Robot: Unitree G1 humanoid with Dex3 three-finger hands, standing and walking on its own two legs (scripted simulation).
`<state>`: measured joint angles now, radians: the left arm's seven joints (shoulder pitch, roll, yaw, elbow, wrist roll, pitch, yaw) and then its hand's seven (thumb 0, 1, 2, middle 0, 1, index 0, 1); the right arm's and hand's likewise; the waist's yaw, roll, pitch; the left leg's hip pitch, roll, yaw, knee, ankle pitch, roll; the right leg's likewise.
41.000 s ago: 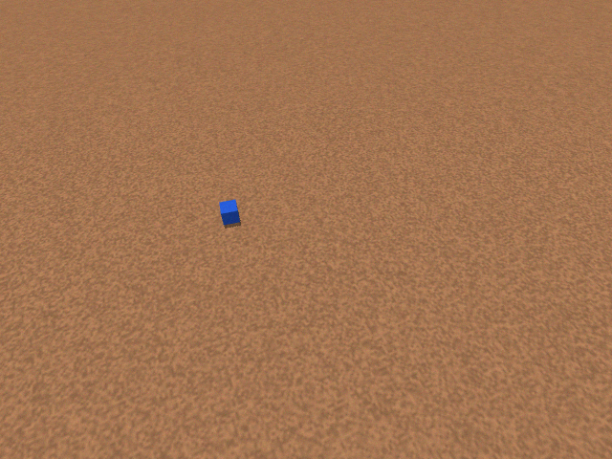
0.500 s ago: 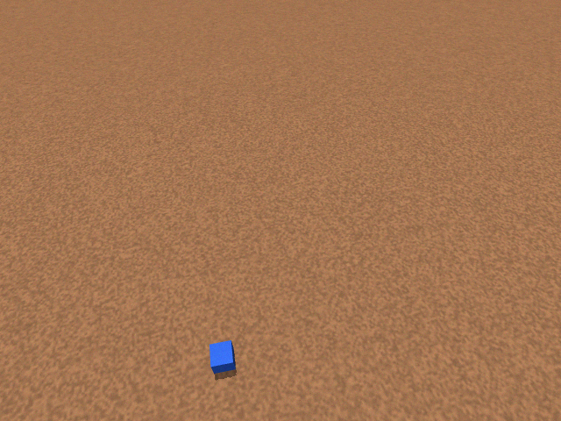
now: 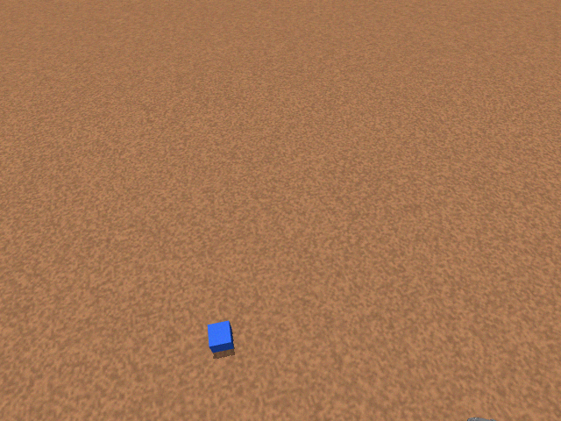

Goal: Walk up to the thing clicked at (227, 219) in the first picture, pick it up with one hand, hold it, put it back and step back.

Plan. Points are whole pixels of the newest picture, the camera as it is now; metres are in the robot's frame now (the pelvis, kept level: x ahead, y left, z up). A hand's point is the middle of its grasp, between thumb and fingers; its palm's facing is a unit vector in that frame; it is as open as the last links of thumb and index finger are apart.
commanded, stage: step back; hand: left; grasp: from above
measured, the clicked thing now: (220, 336) +0.46 +0.23 -0.74
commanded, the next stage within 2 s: none
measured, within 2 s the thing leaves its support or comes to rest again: neither
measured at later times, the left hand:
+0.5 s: hand out of the picture +0.05 +0.31 -0.18, palm faces -0.01 -0.93 -0.36, open 7.4 cm
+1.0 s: hand out of the picture -0.06 +0.30 -0.14, palm faces -0.05 -0.91 -0.40, open 7.4 cm
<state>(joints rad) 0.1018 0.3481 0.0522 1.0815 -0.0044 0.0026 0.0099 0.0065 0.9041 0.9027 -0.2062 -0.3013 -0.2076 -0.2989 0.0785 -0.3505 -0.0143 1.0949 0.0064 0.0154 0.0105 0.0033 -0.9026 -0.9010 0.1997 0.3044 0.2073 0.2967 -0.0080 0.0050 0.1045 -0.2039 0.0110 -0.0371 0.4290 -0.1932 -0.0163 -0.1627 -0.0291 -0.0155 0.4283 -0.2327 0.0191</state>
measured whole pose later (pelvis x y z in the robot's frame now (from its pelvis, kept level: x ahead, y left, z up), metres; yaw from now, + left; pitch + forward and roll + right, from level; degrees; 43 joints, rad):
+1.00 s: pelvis -0.19 +0.05 -0.01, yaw -4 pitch -1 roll +2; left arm 0.14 0.35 0.07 0.80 0.03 0.04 0.02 0.01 0.90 0.90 -0.21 -0.30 -0.21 -0.30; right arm 0.14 -0.39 -0.04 0.87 0.01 0.04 -0.02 0.00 -0.90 -0.90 0.20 0.30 0.21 0.30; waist 0.02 -0.01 0.15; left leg -0.39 -0.11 -0.12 1.07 -0.51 -0.01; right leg -0.33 0.01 0.06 0.57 -0.22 -0.03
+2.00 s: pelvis -0.52 +0.03 -0.01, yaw -2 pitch -2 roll -1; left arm 0.13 0.39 0.08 0.79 0.01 0.08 0.01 0.01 0.91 0.90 -0.20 -0.30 -0.21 -0.30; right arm 0.18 -0.34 -0.02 0.86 -0.04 0.03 -0.01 0.01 -0.90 -0.90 0.20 0.31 0.21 0.30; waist 0.00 -0.04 0.16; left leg -0.31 0.01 -0.03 0.60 -0.26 0.02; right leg -0.49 0.11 0.14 1.20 -0.51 -0.01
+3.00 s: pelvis -0.61 -0.03 -0.01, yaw +1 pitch -3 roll +0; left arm 0.21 0.33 0.06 0.97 0.04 -0.06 0.00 0.01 0.90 0.90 -0.21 -0.30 -0.21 -0.30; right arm 0.23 -0.39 -0.05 0.98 -0.02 0.02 0.01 0.01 -0.90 -0.90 0.20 0.30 0.21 0.30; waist 0.02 0.05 0.07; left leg -0.36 -0.03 -0.10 0.93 -0.51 0.01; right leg -0.29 0.00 -0.07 0.60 -0.28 -0.05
